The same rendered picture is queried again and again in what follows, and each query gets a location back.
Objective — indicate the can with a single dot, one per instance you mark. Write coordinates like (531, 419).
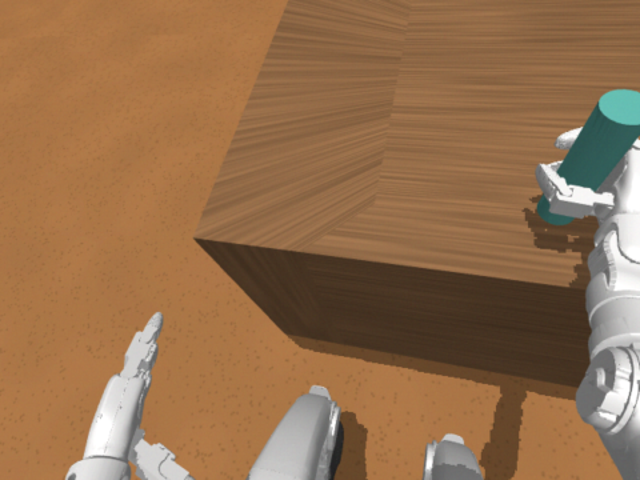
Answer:
(611, 129)

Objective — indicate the right robot hand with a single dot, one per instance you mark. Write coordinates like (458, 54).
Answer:
(618, 194)

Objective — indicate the left robot foot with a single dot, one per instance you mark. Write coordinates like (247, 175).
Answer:
(337, 452)

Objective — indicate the left robot hand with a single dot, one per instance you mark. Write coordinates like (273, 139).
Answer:
(115, 428)

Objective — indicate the left robot arm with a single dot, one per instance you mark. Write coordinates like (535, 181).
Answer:
(100, 468)

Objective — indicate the right robot arm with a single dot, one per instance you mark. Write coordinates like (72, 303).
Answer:
(608, 397)

